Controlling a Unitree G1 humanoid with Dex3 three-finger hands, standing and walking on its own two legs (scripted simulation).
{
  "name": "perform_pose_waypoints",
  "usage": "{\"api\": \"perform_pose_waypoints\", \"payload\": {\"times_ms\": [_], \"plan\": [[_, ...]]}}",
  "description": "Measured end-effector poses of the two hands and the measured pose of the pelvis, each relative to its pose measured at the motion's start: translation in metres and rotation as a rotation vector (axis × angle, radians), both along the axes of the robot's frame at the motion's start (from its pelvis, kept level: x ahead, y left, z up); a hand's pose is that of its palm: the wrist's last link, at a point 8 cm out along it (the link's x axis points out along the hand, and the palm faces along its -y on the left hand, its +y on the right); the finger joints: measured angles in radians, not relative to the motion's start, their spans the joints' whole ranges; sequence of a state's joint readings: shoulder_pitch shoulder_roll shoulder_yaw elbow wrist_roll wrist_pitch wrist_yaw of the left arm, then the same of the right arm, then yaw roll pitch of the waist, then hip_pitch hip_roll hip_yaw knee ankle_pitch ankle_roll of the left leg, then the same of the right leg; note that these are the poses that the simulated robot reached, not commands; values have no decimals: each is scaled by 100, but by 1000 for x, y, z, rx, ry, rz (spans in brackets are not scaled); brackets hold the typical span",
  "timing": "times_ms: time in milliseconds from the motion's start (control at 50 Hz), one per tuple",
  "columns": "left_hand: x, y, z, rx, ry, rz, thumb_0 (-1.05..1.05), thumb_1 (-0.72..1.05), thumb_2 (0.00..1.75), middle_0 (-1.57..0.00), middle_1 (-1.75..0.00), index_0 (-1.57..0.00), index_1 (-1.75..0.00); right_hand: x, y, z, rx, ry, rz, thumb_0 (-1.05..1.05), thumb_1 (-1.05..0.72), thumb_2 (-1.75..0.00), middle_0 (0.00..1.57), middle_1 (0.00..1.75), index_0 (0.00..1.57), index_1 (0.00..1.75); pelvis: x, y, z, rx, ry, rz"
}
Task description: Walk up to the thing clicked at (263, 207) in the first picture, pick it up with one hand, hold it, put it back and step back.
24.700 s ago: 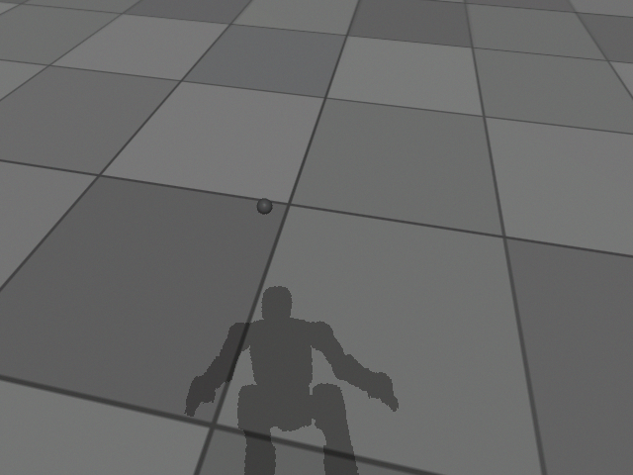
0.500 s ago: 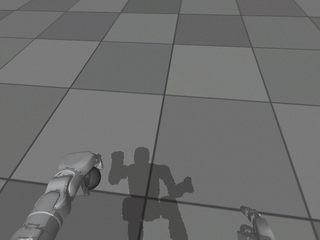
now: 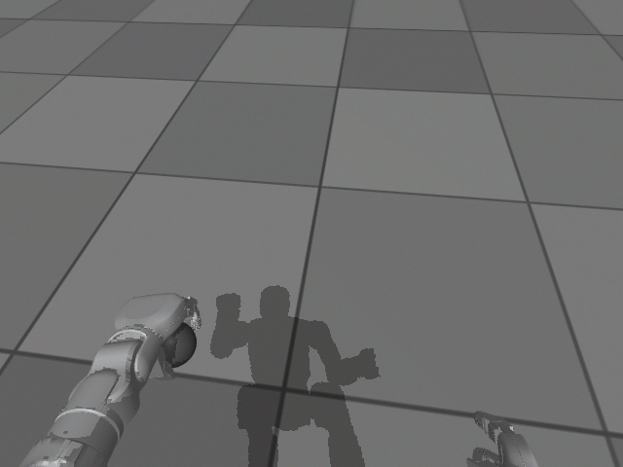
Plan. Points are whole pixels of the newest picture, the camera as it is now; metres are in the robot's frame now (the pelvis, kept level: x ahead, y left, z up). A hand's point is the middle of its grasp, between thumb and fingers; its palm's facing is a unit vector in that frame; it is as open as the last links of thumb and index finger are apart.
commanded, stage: crouch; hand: left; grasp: from above
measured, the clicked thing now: (172, 344) +0.31 +0.21 -0.07
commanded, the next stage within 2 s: lower in 1.90 s
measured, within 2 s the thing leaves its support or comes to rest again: neither
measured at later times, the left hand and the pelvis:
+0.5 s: hand (189, 375) +0.30 +0.22 -0.18, palm faces -0.43 +0.04 -0.90, open 9.2 cm; pelvis -0.03 +0.00 -0.07, yaw +1 degrees
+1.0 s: hand (225, 398) +0.34 +0.21 -0.43, palm faces -0.48 -0.01 -0.88, open 9.2 cm; pelvis -0.08 +0.00 -0.27, yaw -1 degrees
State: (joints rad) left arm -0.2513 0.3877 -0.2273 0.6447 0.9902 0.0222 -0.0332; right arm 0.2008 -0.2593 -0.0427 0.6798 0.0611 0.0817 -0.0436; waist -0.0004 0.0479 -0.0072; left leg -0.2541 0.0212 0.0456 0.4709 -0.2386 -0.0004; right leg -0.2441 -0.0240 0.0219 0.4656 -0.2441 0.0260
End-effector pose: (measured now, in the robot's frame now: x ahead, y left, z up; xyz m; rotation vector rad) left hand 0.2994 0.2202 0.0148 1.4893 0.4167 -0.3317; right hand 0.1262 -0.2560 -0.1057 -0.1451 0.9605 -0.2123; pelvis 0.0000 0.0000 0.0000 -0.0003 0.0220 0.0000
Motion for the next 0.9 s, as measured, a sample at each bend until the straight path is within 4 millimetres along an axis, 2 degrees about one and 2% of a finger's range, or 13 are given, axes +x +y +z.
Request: {"api": "perform_pose_waypoints", "payload": {"times_ms": [120, 200, 300, 380, 460, 560, 720, 800, 900], "plan": [[-2, -1, -7, -7, 6, 1, -1, 11, 46, -78, -66, -72, -59, 0, 0, 0, -1, 3, 7, 1, -90, -91, 20, 30, 20, 29, -1, -1, 0, 1, 3, 1], [-6, 0, -20, 2, 12, 3, -1, 11, 46, -79, -65, -73, -59, -4, -1, -1, -7, 21, 12, 1, -90, -91, 20, 30, 20, 29, -3, -2, -1, 1, 15, 7], [-10, 1, -50, 23, 24, -8, -1, 11, 46, -80, -65, -73, -59, -15, -6, -8, -30, 70, 27, 1, -90, -91, 20, 30, 20, 29, -10, -4, -9, -2, 64, 17], [-8, 1, -83, 46, 27, -26, -1, 11, 45, -80, -64, -73, -58, -31, -14, -24, -60, 121, 33, 1, -90, -91, 20, 30, 20, 29, -18, -4, -25, -9, 139, 23], [2, -2, -120, 64, -9, -56, -1, 11, 46, -80, -64, -74, -58, -54, -25, -51, -98, 172, 25, 1, -90, -91, 20, 30, 20, 29, -28, -2, -55, -20, 236, 22], [18, -7, -172, 80, -49, -73, -1, 11, 44, -80, -64, -74, -58, -89, -32, -96, -134, 240, -12, 1, -90, -91, 20, 30, 20, 29, -42, 1, -99, -31, 341, 17], [37, -5, -258, 90, -63, -25, -2, 11, 45, -80, -63, -74, -58, -145, -23, -177, -136, 353, -58, 1, -90, -91, 20, 30, 20, 29, -63, 4, -175, -43, 481, 10], [40, -3, -298, 95, -31, -12, -2, 10, 46, -80, -63, -74, -58, -162, -14, -216, -113, 392, -56, 1, -90, -90, 20, 30, 20, 29, -72, 5, -207, -47, 526, 11], [40, -5, -347, 73, 13, -4, -2, 9, 49, -80, -64, -74, -58, -170, -6, -256, -92, 412, -34, 1, -90, -90, 21, 30, 20, 29, -79, 4, -243, -51, 567, 11]]}}
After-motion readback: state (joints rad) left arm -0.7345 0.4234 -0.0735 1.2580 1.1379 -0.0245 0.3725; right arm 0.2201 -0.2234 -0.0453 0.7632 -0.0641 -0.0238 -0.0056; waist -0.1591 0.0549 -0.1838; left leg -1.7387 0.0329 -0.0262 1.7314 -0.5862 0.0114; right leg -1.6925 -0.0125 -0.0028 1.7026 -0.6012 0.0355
